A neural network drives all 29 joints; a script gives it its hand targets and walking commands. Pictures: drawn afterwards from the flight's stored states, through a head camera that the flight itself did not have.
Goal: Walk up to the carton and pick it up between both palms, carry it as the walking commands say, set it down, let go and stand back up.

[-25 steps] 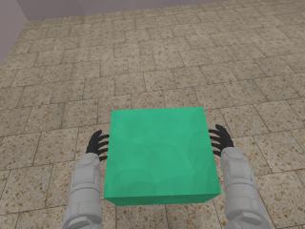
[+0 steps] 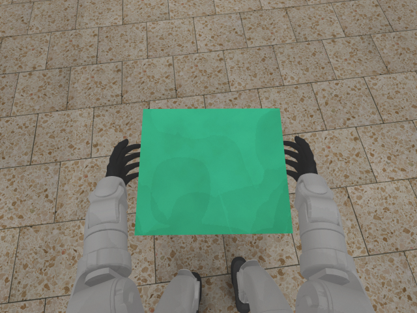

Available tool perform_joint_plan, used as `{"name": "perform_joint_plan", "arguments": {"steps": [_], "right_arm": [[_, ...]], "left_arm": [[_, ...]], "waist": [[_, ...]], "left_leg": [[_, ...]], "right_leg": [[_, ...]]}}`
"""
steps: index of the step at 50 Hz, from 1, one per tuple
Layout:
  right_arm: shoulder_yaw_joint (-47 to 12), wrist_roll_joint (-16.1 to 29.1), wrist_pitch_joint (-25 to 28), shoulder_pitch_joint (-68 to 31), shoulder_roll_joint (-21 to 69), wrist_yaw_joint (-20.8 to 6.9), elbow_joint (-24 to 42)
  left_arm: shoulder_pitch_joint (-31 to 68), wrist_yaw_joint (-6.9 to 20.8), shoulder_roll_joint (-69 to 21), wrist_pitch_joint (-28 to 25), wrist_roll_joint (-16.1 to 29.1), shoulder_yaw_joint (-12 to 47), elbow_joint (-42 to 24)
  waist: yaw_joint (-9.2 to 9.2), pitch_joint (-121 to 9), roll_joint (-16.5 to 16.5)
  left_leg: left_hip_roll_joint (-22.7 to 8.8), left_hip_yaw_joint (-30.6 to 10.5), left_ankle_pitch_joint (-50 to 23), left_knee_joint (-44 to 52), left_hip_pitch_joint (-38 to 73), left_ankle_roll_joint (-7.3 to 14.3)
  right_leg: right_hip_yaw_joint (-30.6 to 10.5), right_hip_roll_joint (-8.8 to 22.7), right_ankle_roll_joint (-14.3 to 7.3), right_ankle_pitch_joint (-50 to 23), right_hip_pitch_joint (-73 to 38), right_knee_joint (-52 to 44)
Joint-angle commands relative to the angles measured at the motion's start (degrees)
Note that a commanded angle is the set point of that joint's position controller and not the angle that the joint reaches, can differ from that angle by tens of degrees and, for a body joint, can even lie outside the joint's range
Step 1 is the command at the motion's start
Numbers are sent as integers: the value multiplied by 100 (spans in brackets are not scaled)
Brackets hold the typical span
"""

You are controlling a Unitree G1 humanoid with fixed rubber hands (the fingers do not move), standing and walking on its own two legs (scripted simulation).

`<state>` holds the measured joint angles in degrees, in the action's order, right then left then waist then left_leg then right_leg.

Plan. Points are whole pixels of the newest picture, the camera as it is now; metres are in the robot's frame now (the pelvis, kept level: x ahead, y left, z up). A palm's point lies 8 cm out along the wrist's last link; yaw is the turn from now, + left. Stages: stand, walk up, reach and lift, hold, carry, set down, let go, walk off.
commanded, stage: set down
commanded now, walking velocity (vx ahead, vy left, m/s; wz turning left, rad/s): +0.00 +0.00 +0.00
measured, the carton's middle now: (211, 177) +0.39 +0.01 -0.14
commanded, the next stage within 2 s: none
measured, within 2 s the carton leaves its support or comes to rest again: neither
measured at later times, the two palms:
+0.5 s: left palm (130, 177) +0.40 +0.20 -0.14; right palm (289, 175) +0.39 -0.18 -0.14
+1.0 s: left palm (141, 178) +0.42 +0.20 -0.23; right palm (278, 178) +0.41 -0.17 -0.23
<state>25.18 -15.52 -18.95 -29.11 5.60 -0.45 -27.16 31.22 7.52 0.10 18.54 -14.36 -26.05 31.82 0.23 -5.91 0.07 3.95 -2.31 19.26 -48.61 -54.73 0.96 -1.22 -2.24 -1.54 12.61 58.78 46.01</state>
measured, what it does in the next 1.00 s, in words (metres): lowers itself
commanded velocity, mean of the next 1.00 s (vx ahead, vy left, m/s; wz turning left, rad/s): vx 0.00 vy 0.00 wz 0.00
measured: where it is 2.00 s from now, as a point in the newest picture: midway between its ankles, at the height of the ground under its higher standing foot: (217, 303)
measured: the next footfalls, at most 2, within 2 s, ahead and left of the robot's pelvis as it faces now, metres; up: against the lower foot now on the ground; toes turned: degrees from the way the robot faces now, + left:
none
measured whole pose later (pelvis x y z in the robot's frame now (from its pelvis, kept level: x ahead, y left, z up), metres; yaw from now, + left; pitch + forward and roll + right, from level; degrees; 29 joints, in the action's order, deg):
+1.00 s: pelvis -0.04 +0.01 -0.16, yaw +0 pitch +47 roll +0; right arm 25.4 -7.5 -18.3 -47.0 -1.0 4.0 -34.8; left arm 49.9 2.9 7.6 18.3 -8.0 -23.0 40.5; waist -0.2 -15.4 0.3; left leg 5.5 -1.0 29.8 -87.3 -103.9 1.2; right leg -2.2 -4.6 0.6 21.4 107.7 82.6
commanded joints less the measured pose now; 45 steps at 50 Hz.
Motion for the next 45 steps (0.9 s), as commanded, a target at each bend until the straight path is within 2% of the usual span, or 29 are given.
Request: {"name": "perform_joint_plan", "arguments": {"steps": [1,14,33,45], "right_arm": [[-3210,834,34,-2710,4688,-1531,-356],[-3147,1118,-74,-3516,4586,-1608,-484],[-3319,1466,49,-4194,4526,-1413,-531],[-3190,1586,64,-4822,4389,-1230,-763]], "left_arm": [[2773,1581,-4551,-118,831,2935,112],[3401,1598,-4543,45,974,2916,276],[4130,1354,-4565,-60,1324,3237,311],[4695,1219,-4342,-84,1424,3119,686]], "waist": [[54,-3841,0],[49,-4310,2],[41,-5592,-65],[25,-5777,-33]], "left_leg": [[157,-80,-1032,311,-99,69],[201,31,-476,-595,-1122,14],[284,132,-900,-1916,-2202,-113],[314,213,-461,-2614,-3019,-106]], "right_leg": [[-368,-142,19,-1543,-3161,327],[-140,-346,59,-651,-1682,1186],[44,-513,159,-983,-196,2530],[173,-552,204,-532,742,3184]]}}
